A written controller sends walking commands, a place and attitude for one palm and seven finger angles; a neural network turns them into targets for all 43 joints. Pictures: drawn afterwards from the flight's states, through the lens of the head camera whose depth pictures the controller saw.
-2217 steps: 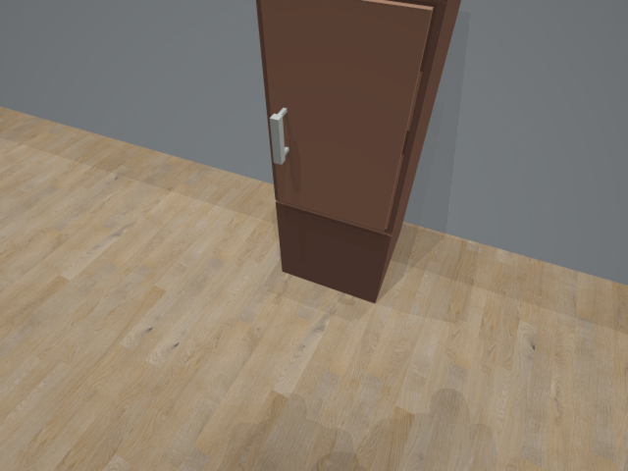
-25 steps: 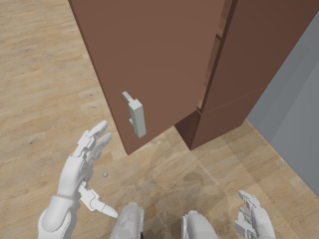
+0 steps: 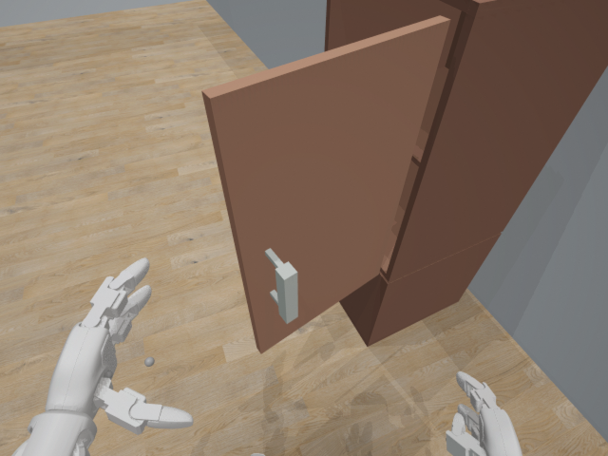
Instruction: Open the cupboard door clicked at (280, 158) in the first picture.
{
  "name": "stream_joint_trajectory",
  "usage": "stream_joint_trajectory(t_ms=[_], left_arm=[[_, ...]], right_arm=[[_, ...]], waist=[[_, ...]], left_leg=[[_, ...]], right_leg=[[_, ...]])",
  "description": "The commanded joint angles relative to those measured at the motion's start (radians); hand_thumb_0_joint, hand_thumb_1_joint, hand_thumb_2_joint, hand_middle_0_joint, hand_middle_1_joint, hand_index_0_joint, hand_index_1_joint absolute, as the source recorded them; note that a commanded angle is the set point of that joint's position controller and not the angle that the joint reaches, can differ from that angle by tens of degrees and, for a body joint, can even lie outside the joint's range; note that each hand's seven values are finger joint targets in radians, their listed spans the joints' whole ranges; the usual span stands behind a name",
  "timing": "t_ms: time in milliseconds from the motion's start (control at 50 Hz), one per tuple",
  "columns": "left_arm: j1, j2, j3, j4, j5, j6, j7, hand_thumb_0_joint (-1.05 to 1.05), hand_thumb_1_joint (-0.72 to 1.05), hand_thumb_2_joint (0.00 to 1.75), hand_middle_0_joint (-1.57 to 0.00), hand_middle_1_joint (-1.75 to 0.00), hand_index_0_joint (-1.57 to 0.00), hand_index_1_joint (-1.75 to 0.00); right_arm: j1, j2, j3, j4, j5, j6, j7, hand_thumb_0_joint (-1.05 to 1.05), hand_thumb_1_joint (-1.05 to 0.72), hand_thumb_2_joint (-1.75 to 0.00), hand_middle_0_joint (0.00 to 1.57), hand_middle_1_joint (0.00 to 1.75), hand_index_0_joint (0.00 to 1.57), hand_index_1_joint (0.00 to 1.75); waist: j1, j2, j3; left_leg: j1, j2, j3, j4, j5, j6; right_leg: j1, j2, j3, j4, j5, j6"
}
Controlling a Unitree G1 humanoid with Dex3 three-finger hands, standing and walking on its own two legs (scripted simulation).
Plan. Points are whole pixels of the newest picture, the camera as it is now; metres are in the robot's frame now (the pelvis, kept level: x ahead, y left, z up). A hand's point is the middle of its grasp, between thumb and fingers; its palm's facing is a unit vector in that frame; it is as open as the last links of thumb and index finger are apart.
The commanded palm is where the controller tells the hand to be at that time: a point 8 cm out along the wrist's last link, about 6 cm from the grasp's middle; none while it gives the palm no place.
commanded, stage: draw the hand back to the body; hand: left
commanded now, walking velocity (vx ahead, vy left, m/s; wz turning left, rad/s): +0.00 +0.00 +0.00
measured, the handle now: (280, 285) +0.38 +0.07 -0.03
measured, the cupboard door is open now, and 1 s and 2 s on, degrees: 100 100 100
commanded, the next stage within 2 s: step back with the hand held close in 0.96 s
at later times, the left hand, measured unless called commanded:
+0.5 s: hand (51, 294) +0.23 +0.25 +0.18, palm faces +0.38 -0.82 -0.43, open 10.1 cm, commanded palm +0.17 +0.29 +0.21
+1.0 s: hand (43, 289) +0.22 +0.24 +0.21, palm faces +0.43 -0.80 -0.43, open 7.5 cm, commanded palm +0.17 +0.28 +0.22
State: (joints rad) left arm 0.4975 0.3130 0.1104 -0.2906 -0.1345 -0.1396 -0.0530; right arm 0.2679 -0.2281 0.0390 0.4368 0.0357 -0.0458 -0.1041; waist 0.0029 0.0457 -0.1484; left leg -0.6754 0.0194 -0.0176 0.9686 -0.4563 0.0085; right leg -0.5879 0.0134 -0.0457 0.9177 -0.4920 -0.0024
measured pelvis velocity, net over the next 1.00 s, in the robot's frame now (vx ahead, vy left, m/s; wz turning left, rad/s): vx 0.02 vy -0.02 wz -0.02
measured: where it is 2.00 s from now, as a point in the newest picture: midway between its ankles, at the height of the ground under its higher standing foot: outside the picture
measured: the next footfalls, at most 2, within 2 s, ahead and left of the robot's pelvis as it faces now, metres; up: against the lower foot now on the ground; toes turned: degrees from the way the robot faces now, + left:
none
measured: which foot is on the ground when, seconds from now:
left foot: down 0.00-1.00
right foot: down 0.00-1.00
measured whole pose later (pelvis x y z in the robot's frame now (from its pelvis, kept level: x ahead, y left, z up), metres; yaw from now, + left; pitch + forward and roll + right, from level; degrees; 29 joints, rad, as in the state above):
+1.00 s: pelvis +0.02 -0.02 +0.06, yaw -1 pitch -4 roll +0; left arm 0.47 0.35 0.33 -0.37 -0.06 -0.09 0.11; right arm 0.20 -0.23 0.02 0.65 0.00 -0.10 -0.09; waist 0.05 0.07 0.01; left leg -0.12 0.03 0.01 0.43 -0.25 -0.01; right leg -0.05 0.03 -0.02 0.39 -0.27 -0.02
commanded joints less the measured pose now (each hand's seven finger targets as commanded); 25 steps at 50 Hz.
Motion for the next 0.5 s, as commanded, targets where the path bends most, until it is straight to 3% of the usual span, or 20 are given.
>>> stream_joint_trajectory(t_ms=[0, 40, 120, 180, 300, 340, 440, 480], left_arm=[[0.011, 0.107, 0.056, -0.267, 0.076, 0.029, 0.147, 0.0, -0.08, 0.48, -0.16, -0.3, -0.16, -0.3], [-0.012, 0.142, 0.088, -0.266, 0.089, 0.045, 0.178, 0.0, -0.01, 0.51, -0.17, -0.3, -0.17, -0.3], [-0.052, 0.162, 0.129, -0.284, 0.098, 0.057, 0.21, 0.0, 0.13, 0.57, -0.17, -0.3, -0.17, -0.3], [-0.073, 0.166, 0.149, -0.309, 0.102, 0.058, 0.22, 0.0, 0.23, 0.62, -0.18, -0.3, -0.18, -0.3], [-0.044, 0.166, 0.201, -0.273, 0.094, 0.058, 0.214, 0.0, 0.44, 0.7, -0.18, -0.3, -0.18, -0.3], [-0.052, 0.194, 0.245, -0.254, 0.088, 0.056, 0.211, 0.0, 0.51, 0.74, -0.19, -0.3, -0.19, -0.3], [-0.099, 0.248, 0.328, -0.317, 0.086, 0.03, 0.208, 0.0, 0.69, 0.81, -0.19, -0.3, -0.19, -0.3], [-0.107, 0.246, 0.339, -0.34, 0.082, 0.022, 0.208, 0.0, 0.76, 0.84, -0.19, -0.3, -0.19, -0.3]], right_arm=[[-0.064, -0.098, -0.035, -0.153, -0.006, -0.038, -0.023, 0.0, -0.9, -0.9, 0.2, 0.3, 0.2, 0.3], [-0.076, -0.101, -0.031, -0.141, -0.012, -0.041, -0.03, 0.0, -0.9, -0.9, 0.2, 0.3, 0.2, 0.3], [-0.087, -0.097, -0.024, -0.12, -0.013, -0.053, -0.04, 0.0, -0.9, -0.9, 0.2, 0.3, 0.2, 0.3], [-0.094, -0.097, -0.017, -0.096, -0.015, -0.071, -0.037, 0.0, -0.9, -0.9, 0.2, 0.3, 0.2, 0.3], [-0.126, -0.099, -0.024, -0.053, -0.018, -0.087, -0.02, 0.0, -0.9, -0.9, 0.2, 0.3, 0.2, 0.3], [-0.145, -0.104, -0.027, -0.039, -0.02, -0.088, -0.016, 0.0, -0.9, -0.9, 0.2, 0.3, 0.2, 0.3], [-0.164, -0.099, -0.032, -0.014, -0.022, -0.098, -0.009, 0.0, -0.9, -0.9, 0.2, 0.3, 0.2, 0.3], [-0.163, -0.093, -0.032, -0.006, -0.024, -0.104, -0.005, 0.0, -0.9, -0.9, 0.2, 0.3, 0.2, 0.3]], waist=[[0.009, 0.024, -0.075], [0.01, -0.012, -0.057], [0.016, -0.003, -0.041], [0.024, 0.056, -0.034], [0.036, -0.01, 0.013], [0.046, -0.04, 0.041], [0.056, 0.067, 0.026], [0.052, 0.067, 0.029]], left_leg=[[0.257, 0.005, -0.022, -0.244, 0.249, 0.008], [0.277, 0.005, -0.018, -0.27, 0.257, 0.011], [0.349, 0.005, -0.007, -0.325, 0.282, 0.011], [0.404, 0.008, -0.014, -0.363, 0.361, 0.003], [0.469, 0.012, 0.002, -0.43, 0.444, 0.003], [0.468, 0.01, 0.004, -0.455, 0.441, 0.002], [0.534, 0.007, 0.025, -0.491, 0.487, 0.0], [0.552, 0.008, 0.026, -0.502, 0.52, -0.003]], right_leg=[[0.067, -0.001, 0.001, -0.218, 0.254, -0.019], [0.111, -0.002, 0.003, -0.254, 0.271, -0.018], [0.175, -0.009, 0.002, -0.303, 0.297, -0.014], [0.226, -0.012, 0.001, -0.332, 0.334, -0.016], [0.318, -0.01, -0.001, -0.407, 0.413, -0.008], [0.357, -0.008, -0.002, -0.435, 0.429, -0.01], [0.412, -0.011, 0.009, -0.482, 0.471, -0.01], [0.427, -0.012, 0.005, -0.489, 0.494, -0.009]])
